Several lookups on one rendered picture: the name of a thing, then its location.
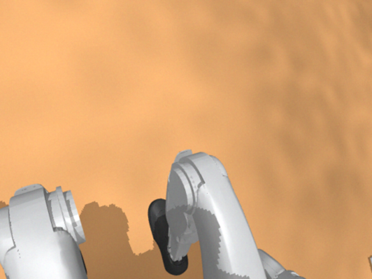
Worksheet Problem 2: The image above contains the right robot hand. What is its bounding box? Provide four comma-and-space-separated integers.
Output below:
258, 249, 286, 279

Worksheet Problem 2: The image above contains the right robot foot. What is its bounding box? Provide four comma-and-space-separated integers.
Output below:
148, 199, 188, 276

